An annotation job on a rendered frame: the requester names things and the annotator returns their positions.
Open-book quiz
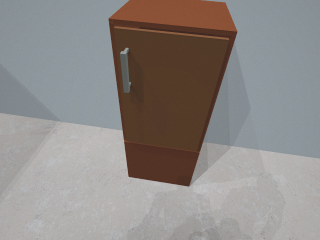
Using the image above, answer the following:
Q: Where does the cupboard door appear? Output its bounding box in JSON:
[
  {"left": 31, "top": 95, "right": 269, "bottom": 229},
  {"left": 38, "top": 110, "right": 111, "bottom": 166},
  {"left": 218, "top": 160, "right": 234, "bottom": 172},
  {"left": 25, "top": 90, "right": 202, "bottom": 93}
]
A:
[{"left": 114, "top": 26, "right": 229, "bottom": 152}]

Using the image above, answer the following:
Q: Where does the handle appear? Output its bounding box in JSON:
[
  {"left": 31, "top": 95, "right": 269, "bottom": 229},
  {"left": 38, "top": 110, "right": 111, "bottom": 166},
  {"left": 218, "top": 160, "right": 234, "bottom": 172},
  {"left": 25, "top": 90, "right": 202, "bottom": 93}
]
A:
[{"left": 120, "top": 48, "right": 131, "bottom": 93}]

